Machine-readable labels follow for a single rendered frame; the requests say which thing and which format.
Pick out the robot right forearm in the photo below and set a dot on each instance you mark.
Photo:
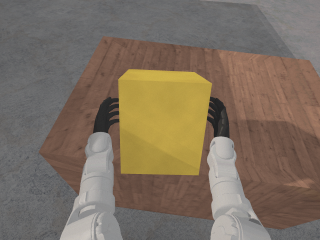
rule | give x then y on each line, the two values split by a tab
225	184

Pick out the right robot upper arm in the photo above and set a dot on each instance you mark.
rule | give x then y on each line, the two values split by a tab
231	227

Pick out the robot left forearm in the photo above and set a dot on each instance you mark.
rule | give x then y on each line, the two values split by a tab
97	180

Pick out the robot right hand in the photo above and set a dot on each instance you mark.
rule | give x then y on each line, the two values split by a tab
220	122

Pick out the pedestal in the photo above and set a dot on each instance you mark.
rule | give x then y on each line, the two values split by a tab
273	109

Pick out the carton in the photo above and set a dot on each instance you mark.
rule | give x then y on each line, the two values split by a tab
162	121

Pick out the left robot upper arm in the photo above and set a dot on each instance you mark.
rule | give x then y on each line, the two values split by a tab
101	225

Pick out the robot left hand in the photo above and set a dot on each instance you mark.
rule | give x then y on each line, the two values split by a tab
102	121

